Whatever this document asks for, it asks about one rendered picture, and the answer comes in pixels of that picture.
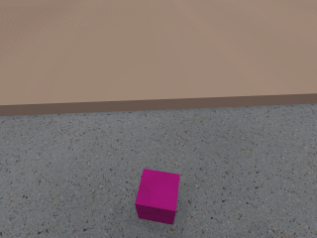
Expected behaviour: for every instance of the carton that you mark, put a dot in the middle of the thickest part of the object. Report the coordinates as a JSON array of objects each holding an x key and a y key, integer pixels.
[{"x": 157, "y": 196}]

